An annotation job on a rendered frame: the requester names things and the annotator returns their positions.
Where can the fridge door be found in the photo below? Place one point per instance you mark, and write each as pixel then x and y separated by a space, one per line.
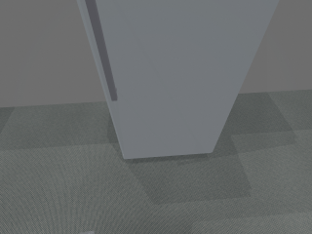
pixel 177 66

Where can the handle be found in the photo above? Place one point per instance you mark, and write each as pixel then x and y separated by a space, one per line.
pixel 97 29

